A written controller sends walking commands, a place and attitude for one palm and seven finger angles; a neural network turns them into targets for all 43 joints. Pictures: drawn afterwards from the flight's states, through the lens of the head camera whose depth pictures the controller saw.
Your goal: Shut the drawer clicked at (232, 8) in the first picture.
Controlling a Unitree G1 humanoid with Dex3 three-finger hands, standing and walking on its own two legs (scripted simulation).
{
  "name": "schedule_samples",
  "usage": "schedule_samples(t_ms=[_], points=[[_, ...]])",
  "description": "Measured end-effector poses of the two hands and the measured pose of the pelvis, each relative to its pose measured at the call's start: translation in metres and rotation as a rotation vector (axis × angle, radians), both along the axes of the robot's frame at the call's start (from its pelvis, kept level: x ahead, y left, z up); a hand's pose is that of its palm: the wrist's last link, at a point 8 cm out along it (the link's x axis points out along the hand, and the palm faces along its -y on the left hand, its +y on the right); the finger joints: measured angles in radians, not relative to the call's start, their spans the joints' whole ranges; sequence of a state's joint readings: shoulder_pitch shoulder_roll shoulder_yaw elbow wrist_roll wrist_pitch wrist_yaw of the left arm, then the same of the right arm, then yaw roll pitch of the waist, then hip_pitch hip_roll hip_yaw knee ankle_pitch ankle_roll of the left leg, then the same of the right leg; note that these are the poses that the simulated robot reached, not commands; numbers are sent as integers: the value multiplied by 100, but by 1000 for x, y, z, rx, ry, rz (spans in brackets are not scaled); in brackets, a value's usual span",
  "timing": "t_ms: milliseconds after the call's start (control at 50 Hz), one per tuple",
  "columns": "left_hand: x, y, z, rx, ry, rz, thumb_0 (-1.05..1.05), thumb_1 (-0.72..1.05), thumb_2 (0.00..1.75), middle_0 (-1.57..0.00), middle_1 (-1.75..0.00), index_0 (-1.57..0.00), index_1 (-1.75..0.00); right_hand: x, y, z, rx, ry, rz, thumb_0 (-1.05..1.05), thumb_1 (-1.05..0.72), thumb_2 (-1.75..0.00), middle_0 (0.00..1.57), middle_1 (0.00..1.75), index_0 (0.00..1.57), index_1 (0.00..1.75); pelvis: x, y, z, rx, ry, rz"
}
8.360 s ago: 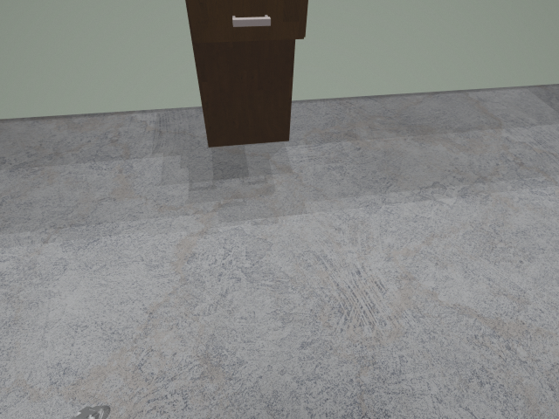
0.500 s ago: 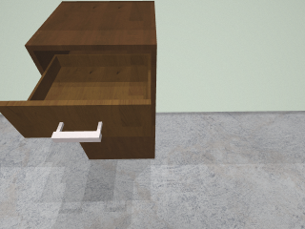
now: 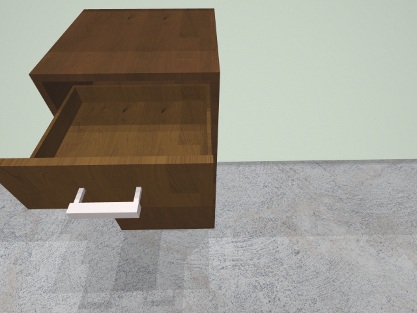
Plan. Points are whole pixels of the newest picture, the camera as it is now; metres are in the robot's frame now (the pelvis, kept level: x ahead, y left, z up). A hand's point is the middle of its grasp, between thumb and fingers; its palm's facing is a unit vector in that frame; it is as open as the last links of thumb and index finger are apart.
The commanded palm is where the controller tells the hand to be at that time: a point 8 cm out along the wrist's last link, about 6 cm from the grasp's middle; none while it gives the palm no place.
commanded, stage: come to a stop and stand still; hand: left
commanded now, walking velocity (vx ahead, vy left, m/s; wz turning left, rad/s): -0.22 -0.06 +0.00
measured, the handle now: (107, 201) +0.32 +0.23 +0.03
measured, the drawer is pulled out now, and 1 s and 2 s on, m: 0.28 0.28 0.28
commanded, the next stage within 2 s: look again from close up in 0.84 s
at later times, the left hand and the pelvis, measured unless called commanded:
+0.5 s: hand out of the picture +0.07 +0.18 -0.15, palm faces +0.04 -0.96 -0.29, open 7.4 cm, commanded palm none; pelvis -0.01 -0.02 +0.00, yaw +2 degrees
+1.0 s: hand out of the picture -0.02 +0.17 -0.16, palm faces +0.02 -0.98 -0.20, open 7.4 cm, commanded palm none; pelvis -0.01 -0.01 +0.01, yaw +1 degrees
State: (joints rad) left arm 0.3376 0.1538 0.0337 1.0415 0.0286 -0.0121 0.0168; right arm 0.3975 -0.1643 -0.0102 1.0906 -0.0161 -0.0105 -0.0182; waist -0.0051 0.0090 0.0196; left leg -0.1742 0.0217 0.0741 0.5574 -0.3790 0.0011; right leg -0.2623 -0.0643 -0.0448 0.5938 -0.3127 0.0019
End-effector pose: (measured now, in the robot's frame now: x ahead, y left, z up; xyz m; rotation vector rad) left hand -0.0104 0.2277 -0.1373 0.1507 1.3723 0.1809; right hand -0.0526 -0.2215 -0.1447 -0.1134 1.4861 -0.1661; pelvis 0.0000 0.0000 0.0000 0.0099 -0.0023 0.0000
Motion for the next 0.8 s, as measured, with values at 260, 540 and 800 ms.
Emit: schedule_samples(t_ms=[260,540,800], points=[[54,12,9,41,-43,-8,1,92,90,-20,-30,-20,-30,70,5,5,-18,-92,18,1,-93,-90,20,30,20,30,11,3,8,-11,2,9],[63,-7,14,70,-205,-52,0,90,90,-20,-30,-20,-30,122,-37,8,-32,-342,67,1,-91,-90,20,29,19,30,-11,-17,-2,-10,-35,38],[14,-10,14,18,-129,-32,0,91,90,-20,-30,-20,-30,71,-21,14,-7,-238,106,0,-92,-90,20,29,20,30,-22,-14,9,-3,-20,27]])
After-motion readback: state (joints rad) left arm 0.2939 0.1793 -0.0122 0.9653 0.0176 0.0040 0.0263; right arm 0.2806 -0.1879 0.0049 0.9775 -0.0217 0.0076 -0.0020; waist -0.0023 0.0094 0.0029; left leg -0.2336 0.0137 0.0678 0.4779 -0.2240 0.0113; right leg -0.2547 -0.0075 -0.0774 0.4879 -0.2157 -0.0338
